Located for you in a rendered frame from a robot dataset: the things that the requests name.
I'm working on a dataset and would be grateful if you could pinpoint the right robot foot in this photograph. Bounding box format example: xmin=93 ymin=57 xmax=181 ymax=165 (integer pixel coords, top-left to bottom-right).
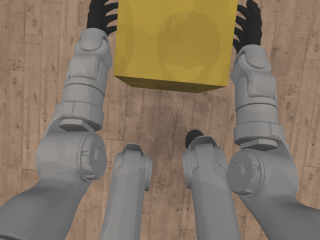
xmin=185 ymin=129 xmax=203 ymax=149

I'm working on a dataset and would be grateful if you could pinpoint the robot left upper arm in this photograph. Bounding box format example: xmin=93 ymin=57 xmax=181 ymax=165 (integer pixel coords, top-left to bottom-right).
xmin=0 ymin=131 xmax=108 ymax=240

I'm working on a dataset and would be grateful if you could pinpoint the left robot shin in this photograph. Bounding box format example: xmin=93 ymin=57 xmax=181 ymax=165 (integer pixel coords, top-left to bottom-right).
xmin=111 ymin=143 xmax=144 ymax=181

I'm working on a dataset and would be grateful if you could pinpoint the left robot forearm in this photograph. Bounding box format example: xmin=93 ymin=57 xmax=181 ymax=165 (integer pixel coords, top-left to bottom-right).
xmin=35 ymin=28 xmax=113 ymax=172

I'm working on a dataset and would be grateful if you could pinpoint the right robot forearm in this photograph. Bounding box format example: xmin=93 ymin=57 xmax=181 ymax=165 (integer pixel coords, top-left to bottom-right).
xmin=230 ymin=44 xmax=295 ymax=165

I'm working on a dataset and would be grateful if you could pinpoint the right robot hand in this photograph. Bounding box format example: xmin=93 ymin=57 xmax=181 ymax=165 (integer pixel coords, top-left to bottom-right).
xmin=232 ymin=0 xmax=263 ymax=55

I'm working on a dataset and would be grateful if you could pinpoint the left robot hand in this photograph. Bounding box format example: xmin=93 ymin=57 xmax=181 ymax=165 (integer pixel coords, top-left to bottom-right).
xmin=86 ymin=0 xmax=119 ymax=36

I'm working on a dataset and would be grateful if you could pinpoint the carton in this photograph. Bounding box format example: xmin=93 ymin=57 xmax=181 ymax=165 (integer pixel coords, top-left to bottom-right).
xmin=113 ymin=0 xmax=238 ymax=93

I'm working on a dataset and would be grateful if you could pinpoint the robot right upper arm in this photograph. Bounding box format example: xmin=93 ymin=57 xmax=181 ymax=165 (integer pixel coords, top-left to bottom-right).
xmin=226 ymin=148 xmax=320 ymax=240

